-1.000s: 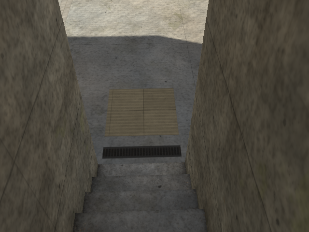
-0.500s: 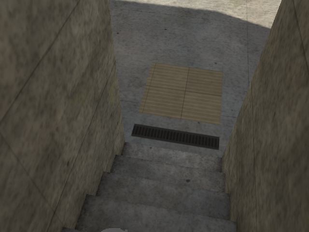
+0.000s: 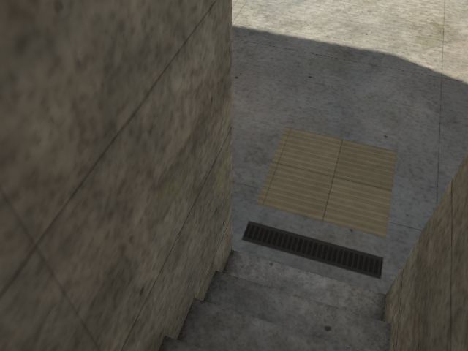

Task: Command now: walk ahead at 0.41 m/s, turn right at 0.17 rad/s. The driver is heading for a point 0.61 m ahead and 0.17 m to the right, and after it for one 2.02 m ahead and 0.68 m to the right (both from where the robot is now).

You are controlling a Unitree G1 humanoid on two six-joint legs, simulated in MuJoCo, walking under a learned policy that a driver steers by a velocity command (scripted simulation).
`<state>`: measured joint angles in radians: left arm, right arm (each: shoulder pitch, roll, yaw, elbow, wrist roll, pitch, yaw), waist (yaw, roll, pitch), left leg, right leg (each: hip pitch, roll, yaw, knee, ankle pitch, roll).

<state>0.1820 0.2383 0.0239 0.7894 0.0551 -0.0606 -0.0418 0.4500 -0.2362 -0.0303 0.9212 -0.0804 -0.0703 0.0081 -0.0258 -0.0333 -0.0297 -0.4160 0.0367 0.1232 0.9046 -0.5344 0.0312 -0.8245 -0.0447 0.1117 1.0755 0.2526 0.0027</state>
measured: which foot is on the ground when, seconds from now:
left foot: down 0.00-0.22, up 0.24-0.60, down 0.62-1.00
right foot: up 0.00-0.20, down 0.22-0.64, up 0.66-0.98, down 1.00-1.00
